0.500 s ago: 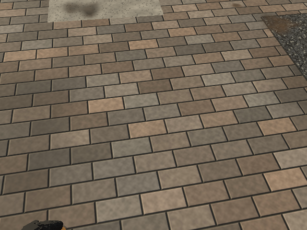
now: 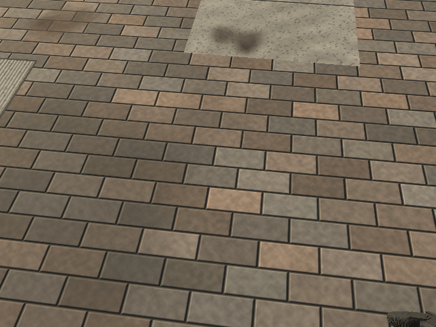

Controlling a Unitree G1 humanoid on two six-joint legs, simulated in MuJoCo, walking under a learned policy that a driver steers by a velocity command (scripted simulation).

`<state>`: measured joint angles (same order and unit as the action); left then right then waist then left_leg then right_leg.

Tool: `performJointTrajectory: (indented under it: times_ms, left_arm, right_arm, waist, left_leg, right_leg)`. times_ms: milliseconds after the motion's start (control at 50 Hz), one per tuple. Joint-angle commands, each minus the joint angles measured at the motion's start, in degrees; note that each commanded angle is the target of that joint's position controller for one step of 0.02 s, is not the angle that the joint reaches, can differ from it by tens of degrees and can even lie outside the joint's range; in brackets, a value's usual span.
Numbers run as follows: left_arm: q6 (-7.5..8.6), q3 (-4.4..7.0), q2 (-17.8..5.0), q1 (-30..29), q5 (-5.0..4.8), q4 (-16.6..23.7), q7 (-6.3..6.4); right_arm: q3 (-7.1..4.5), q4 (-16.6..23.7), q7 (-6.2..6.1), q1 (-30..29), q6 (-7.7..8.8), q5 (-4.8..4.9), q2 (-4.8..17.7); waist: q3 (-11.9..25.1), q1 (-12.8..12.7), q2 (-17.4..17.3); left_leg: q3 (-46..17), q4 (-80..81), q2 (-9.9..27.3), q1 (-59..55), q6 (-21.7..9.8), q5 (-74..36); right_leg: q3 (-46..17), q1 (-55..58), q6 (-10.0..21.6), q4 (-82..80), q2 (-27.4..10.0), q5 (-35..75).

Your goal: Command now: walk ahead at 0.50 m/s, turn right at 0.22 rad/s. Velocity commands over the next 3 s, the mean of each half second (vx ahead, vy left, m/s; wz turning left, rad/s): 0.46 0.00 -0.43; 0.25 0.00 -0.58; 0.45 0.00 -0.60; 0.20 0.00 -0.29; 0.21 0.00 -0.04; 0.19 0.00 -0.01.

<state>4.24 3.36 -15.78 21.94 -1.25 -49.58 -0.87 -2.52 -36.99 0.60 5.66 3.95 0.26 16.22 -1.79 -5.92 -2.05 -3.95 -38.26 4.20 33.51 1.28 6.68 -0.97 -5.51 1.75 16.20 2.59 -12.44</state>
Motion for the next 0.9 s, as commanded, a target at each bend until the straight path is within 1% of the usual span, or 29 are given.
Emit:
performJointTrajectory:
  times_ms: [20, 60, 100, 120, 140, 160, 180, 200, 220, 240, 280, 320, 360, 420, 460, 520, 540, 560, 580, 600, 620, 640, 660, 680, 700, 740, 760, 820, 900]
  left_arm:
    - [0.32, 2.45, -10.8, -1.8, -0.72, 3.7, 0.48]
    - [-0.21, 2.55, -11.1, -1.3, -0.86, 3.3, 0.80]
    - [-0.53, 2.15, -10.0, -1.4, -0.51, 3.2, 1.02]
    - [-0.35, 1.19, -7.3, -1.9, 0.13, 3.9, 0.89]
    - [0.28, -0.34, -2.3, 0.8, 0.76, 5.7, 0.94]
    - [0.78, -0.36, -3.4, 3.0, -0.53, 6.7, 1.18]
    - [0.57, 1.11, -8.3, 0.8, -1.38, 6.4, 1.25]
    - [0.19, 1.42, -8.7, -2.1, -1.31, 6.9, 1.22]
    - [-0.26, 1.50, -8.1, -3.1, -0.76, 6.8, 1.22]
    - [-0.87, 1.72, -7.3, -3.4, -0.41, 6.8, 1.14]
    - [-1.99, 1.41, -4.9, -3.7, -0.44, 7.3, 0.83]
    - [-2.54, 1.31, -4.0, -5.4, -0.19, 8.4, 0.70]
    - [-2.60, 1.06, -3.5, -7.9, -0.01, 9.6, 0.28]
    - [-2.18, 0.39, -2.3, -13.0, 0.63, 11.6, -0.95]
    - [-2.20, 0.49, -2.6, -15.7, 0.82, 13.3, -1.85]
    - [-2.88, 1.62, -5.2, -15.9, 0.90, 15.1, -2.78]
    - [-3.12, 2.29, -6.4, -13.7, 1.11, 15.0, -2.86]
    - [-3.22, 3.41, -8.3, -8.6, 1.15, 13.9, -2.72]
    - [-3.33, 4.95, -11.3, -2.3, 1.27, 12.2, -1.83]
    - [-3.77, 5.98, -17.0, -0.3, 1.11, 12.6, -0.17]
    - [-3.38, 5.60, -20.0, -4.9, 2.12, 16.2, -0.18]
    - [-3.31, 4.70, -15.5, -5.2, 1.63, 17.5, -0.89]
    - [-2.95, 3.92, -13.1, -8.0, 1.17, 17.3, -1.00]
    - [-3.03, 3.47, -11.3, -10.5, 0.41, 16.8, -0.74]
    - [-3.34, 3.02, -9.9, -12.7, 0.35, 17.1, -0.27]
    - [-3.54, 3.08, -10.1, -14.0, 1.46, 17.7, 0.24]
    - [-3.41, 3.14, -10.2, -14.2, 1.53, 17.9, 0.55]
    - [-3.17, 3.33, -10.6, -13.4, 0.89, 17.8, 1.62]
    - [-3.26, 3.60, -11.4, -11.3, 0.56, 17.1, 2.01]
  right_arm:
    - [-0.71, 4.7, 0.55, -4.3, 1.49, 0.57, 3.5]
    - [-1.34, 4.9, 0.68, -4.0, 1.93, 0.78, 5.1]
    - [-2.63, 2.9, 0.18, 2.4, 2.09, 0.52, 7.1]
    - [-3.70, 1.8, -0.43, 9.3, 2.15, -0.28, 9.7]
    - [-4.91, 1.2, -1.00, 16.8, 1.58, -1.50, 14.5]
    - [-4.80, -0.2, -0.55, 19.3, 0.89, -1.23, 13.7]
    - [-3.61, -0.2, -0.34, 16.5, 0.91, -0.55, 9.7]
    - [-2.85, -0.1, -0.24, 13.3, 0.95, -0.24, 7.4]
    - [-2.24, -0.3, -0.02, 9.9, 1.12, -0.43, 5.6]
    - [-1.88, -0.6, 0.09, 7.6, 1.38, -0.70, 4.1]
    - [-2.23, -1.4, 0.06, 5.5, 2.08, -0.92, 4.1]
    - [-2.77, -2.5, -0.21, 5.6, 2.66, -0.99, 5.1]
    - [-3.23, -3.7, -0.52, 6.4, 2.70, -1.01, 6.1]
    - [-3.67, -4.3, -1.36, 5.3, 1.84, -0.74, 7.9]
    - [-4.08, -5.2, -1.86, 6.9, 1.12, -0.18, 9.3]
    - [-4.83, -5.6, -2.25, 6.8, 0.05, 1.48, 11.2]
    - [-5.15, -5.4, -2.40, 6.3, -0.32, 2.06, 11.9]
    - [-5.20, -5.2, -2.48, 5.6, -0.73, 2.48, 11.8]
    - [-4.61, -5.2, -2.38, 6.8, -0.79, 2.20, 10.2]
    - [-2.95, -4.1, -1.94, 10.8, -0.67, -1.16, 5.3]
    - [-1.58, -2.7, -1.21, 17.1, -0.41, -2.00, 3.7]
    - [-2.70, -3.6, -0.75, 12.4, -0.35, -0.32, 9.0]
    - [-2.72, -2.0, -0.96, 7.6, -0.64, 0.98, 9.3]
    - [-2.65, -2.6, -1.85, 6.7, -1.20, 0.25, 8.4]
    - [-2.92, -2.8, -2.60, 6.4, -1.96, -0.62, 9.0]
    - [-3.07, -2.9, -2.49, 8.0, -2.70, -0.94, 8.7]
    - [-2.88, -2.9, -2.41, 8.1, -2.62, -0.98, 7.9]
    - [-2.30, -2.0, -2.22, 4.6, -1.97, -1.03, 6.4]
    - [-2.01, -1.0, -1.50, 0.6, -0.57, -0.51, 6.1]
  waist:
    - [0.6, 2.0, 6.9]
    - [0.9, 3.4, 7.6]
    - [3.8, 7.4, 7.2]
    - [8.7, 11.0, 5.3]
    - [17.5, 12.7, -6.4]
    - [20.5, 12.0, -15.8]
    - [12.9, 11.8, -9.3]
    - [7.6, 10.7, -7.2]
    - [4.4, 9.1, -5.2]
    - [2.2, 7.6, -5.7]
    - [0.5, 6.0, -5.4]
    - [0.0, 5.6, -3.4]
    - [-0.5, 6.0, -1.9]
    - [-2.1, 7.0, -1.2]
    - [-1.2, 7.9, -1.5]
    - [0.6, 6.6, -2.7]
    - [2.1, 5.1, -3.2]
    - [4.8, 2.2, -2.3]
    - [8.5, -0.7, 0.7]
    - [13.0, 1.4, 14.4]
    - [23.8, 6.4, 19.5]
    - [26.6, 1.4, 8.1]
    - [18.9, 2.3, 6.5]
    - [12.5, 4.3, 2.6]
    - [9.7, 5.6, 3.9]
    - [9.5, 7.6, 6.8]
    - [9.6, 7.6, 7.3]
    - [8.4, 6.3, 8.2]
    - [7.2, 4.3, 9.0]
  left_leg:
    - [1.6, 6.3, -2.7, -7.1, 0.4, -5.3]
    - [0.9, 9.6, -2.9, -11.1, -0.6, -4.2]
    - [1.9, 13.0, -3.3, -22.9, -2.7, -3.0]
    - [-1.9, 12.5, 1.6, -34.1, -5.1, -2.1]
    - [-18.0, 12.6, 15.0, -52.9, -10.7, 2.1]
    - [-35.0, 19.2, 21.0, -54.2, -15.3, 14.6]
    - [-31.2, 21.3, 18.7, -47.9, -14.0, 20.9]
    - [-23.8, 22.4, 16.5, -41.9, -12.5, 18.4]
    - [-18.3, 24.3, 14.1, -36.2, -11.9, 13.5]
    - [-13.7, 26.0, 12.5, -31.9, -11.5, 8.5]
    - [-7.1, 29.0, 11.2, -26.9, -11.5, 1.3]
    - [-2.6, 30.3, 11.4, -26.5, -12.2, -4.5]
    - [1.6, 30.8, 11.1, -27.5, -12.3, -8.0]
    - [9.8, 28.7, 9.0, -25.6, -10.6, -19.6]
    - [11.9, 26.5, 9.5, -27.1, -9.7, -24.3]
    - [12.9, 20.1, 11.1, -31.8, -8.0, -30.6]
    - [13.2, 15.5, 11.0, -32.5, -7.2, -35.5]
    - [14.2, 7.5, 9.7, -31.9, -6.0, -37.3]
    - [15.5, -4.2, 6.5, -27.7, -3.4, -31.8]
    - [15.8, -23.3, 1.4, -12.7, 0.6, 5.8]
    - [5.9, -42.1, -8.0, 2.3, 3.6, 37.1]
    - [-2.3, -43.5, -5.0, 3.9, 2.4, 31.9]
    - [-1.2, -40.8, -3.4, 6.3, 1.2, 26.5]
    - [-0.8, -36.0, -1.2, 6.2, 1.3, 22.5]
    - [-1.1, -31.8, 0.0, 3.7, 1.4, 20.0]
    - [-0.4, -27.5, -0.4, -2.4, 1.2, 15.5]
    - [-0.2, -24.6, -0.6, -3.0, 1.3, 14.0]
    - [-0.6, -14.6, -1.4, -2.4, 2.2, 10.5]
    - [-0.9, -4.3, -2.9, -4.4, 2.5, 6.8]
  right_leg:
    - [-11.7, -3.7, 9.6, -4.4, -13.5, 12.0]
    - [-14.0, -2.9, 8.1, -2.0, -14.5, 9.4]
    - [-13.0, -5.3, 5.8, 4.6, -12.2, 11.7]
    - [-10.5, -10.1, 3.7, 15.4, -8.7, 9.7]
    - [-3.9, -26.2, -0.1, 35.1, -2.0, -6.3]
    - [-4.5, -36.1, -0.9, 47.5, -1.2, -22.3]
    - [-6.7, -39.7, -0.8, 53.2, -4.3, -18.6]
    - [-5.5, -40.2, -0.7, 53.9, -6.0, -14.1]
    - [-5.0, -38.5, -1.1, 52.5, -7.6, -10.3]
    - [-5.2, -36.6, -1.3, 50.6, -9.0, -7.6]
    - [-4.6, -33.5, -2.0, 49.3, -10.0, -3.8]
    - [-4.9, -34.5, -2.7, 46.6, -10.3, 0.0]
    - [-4.8, -35.2, -3.0, 40.8, -10.3, 5.1]
    - [-0.7, -29.9, -2.7, 28.3, -8.6, 13.4]
    - [1.5, -26.9, -2.1, 23.8, -7.3, 15.1]
    - [2.8, -24.1, 0.3, 20.2, -5.4, 9.6]
    - [4.1, -20.9, 1.4, 19.3, -3.8, 7.0]
    - [5.1, -14.3, 2.9, 16.2, -1.6, 8.1]
    - [4.5, -4.0, 5.0, 12.2, 0.2, 14.9]
    - [-11.5, 10.5, 9.5, 14.0, -11.9, 41.8]
    - [-38.3, 22.6, 23.8, 11.5, -25.5, 43.6]
    - [-35.3, 19.5, 21.9, 7.0, -23.3, 32.3]
    - [-28.6, 13.0, 18.7, 5.6, -20.2, 24.2]
    - [-24.1, 5.1, 15.3, 4.4, -17.0, 18.6]
    - [-21.6, -1.7, 13.9, 3.3, -15.4, 16.4]
    - [-20.4, -9.6, 13.4, -0.1, -12.4, 5.6]
    - [-20.2, -10.9, 13.5, -1.3, -11.5, 0.1]
    - [-21.7, -11.6, 13.4, -3.0, -10.4, -10.2]
    - [-23.5, -11.1, 12.2, -2.1, -10.0, -13.2]
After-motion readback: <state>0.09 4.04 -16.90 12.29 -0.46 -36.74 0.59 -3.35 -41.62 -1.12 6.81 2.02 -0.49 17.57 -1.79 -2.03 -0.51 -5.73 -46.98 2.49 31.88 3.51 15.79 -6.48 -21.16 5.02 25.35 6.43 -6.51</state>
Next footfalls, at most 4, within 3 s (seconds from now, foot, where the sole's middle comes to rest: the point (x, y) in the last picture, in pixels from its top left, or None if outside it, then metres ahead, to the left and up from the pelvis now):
0.12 left None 0.23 0.14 -0.78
0.58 right None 0.42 -0.16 -0.78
1.06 left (246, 294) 0.57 0.02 -0.78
1.54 right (381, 303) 0.58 -0.39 -0.78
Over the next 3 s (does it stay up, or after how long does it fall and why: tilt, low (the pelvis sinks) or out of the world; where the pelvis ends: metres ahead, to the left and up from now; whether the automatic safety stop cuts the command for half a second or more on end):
stays up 0.78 -0.51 0.00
